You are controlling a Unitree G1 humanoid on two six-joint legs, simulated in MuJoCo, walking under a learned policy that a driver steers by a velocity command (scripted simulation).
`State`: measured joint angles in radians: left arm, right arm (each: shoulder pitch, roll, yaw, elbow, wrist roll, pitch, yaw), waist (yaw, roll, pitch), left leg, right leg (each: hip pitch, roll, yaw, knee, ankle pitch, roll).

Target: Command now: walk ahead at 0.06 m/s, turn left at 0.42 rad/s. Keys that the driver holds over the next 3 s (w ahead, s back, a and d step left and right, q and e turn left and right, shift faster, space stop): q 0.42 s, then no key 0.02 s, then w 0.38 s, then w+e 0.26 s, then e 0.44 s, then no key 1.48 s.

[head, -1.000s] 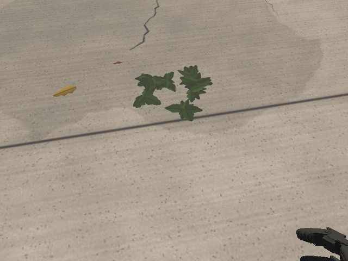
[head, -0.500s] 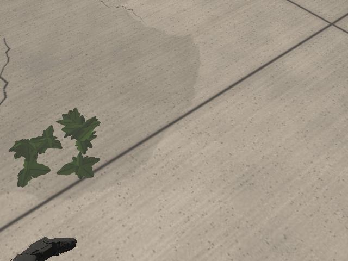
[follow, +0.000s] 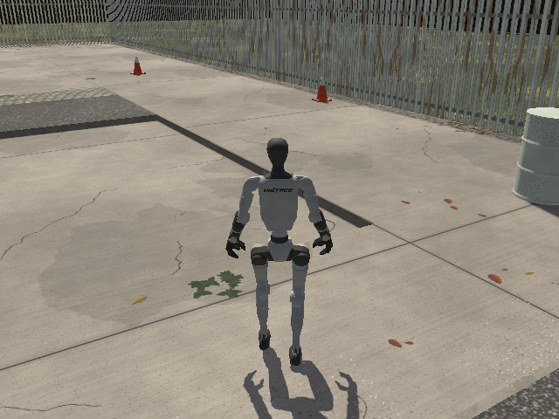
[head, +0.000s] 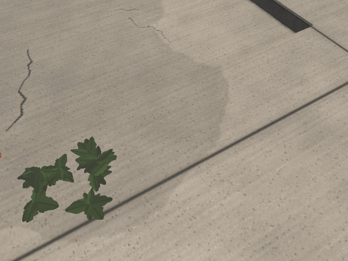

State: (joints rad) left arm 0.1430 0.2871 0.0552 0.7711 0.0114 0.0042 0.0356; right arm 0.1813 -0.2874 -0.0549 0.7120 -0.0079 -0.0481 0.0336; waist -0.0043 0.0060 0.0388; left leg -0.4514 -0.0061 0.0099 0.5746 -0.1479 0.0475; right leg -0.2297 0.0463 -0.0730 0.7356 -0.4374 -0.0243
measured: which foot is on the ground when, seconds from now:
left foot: down 0.00-0.36, up 0.38-0.76, down 0.78-1.00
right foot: up 0.00-0.34, down 0.36-0.78, up 0.80-1.00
